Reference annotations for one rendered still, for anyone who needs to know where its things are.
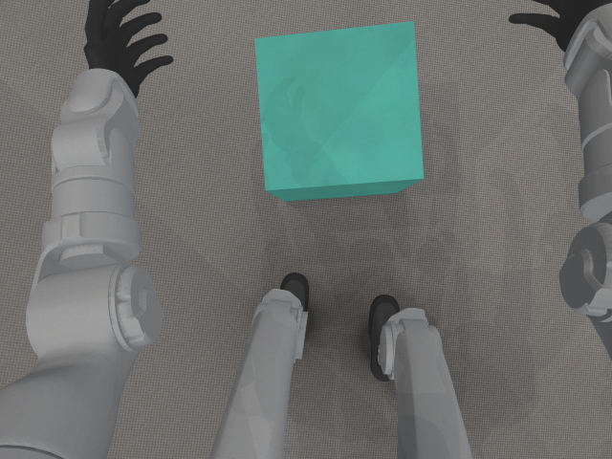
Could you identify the robot right forearm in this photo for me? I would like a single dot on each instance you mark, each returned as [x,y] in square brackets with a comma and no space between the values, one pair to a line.
[588,63]

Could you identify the robot left forearm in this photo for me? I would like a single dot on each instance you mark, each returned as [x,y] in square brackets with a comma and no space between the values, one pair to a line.
[93,179]

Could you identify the robot right hand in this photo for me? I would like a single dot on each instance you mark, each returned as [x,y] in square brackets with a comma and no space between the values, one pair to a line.
[562,29]

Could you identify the robot shin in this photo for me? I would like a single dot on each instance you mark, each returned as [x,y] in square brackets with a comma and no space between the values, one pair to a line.
[276,294]
[412,313]

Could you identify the left robot upper arm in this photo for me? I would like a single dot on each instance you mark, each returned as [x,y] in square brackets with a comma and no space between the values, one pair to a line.
[87,328]

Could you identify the right robot shin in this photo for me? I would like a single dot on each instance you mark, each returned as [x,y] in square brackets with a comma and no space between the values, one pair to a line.
[412,313]

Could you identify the left robot shin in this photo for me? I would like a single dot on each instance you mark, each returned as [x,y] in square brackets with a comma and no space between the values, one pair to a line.
[276,294]

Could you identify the carton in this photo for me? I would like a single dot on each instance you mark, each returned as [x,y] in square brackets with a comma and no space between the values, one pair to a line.
[339,112]

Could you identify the right robot upper arm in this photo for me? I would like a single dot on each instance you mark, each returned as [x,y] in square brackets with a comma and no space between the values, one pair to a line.
[585,278]

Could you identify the robot left hand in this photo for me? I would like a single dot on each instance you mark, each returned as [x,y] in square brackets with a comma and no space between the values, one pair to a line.
[107,41]

